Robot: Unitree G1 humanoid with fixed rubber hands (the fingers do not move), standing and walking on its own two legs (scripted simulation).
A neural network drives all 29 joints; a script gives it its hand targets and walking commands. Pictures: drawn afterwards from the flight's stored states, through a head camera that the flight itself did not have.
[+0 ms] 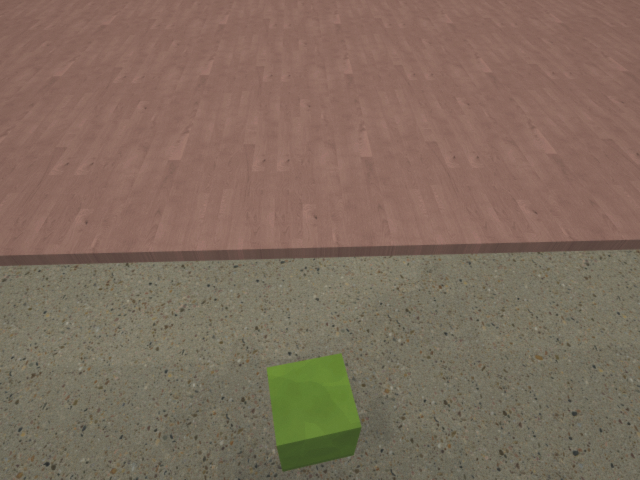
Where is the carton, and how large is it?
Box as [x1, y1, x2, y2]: [267, 353, 360, 471]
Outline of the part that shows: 341,353 267,367 276,444 283,471 353,454 360,430 360,423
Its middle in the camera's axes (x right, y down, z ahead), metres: -0.02 +0.48 +1.09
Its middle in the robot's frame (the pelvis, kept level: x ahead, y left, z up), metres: +0.45 +0.02 -0.66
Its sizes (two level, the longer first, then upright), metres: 0.210 0.200 0.250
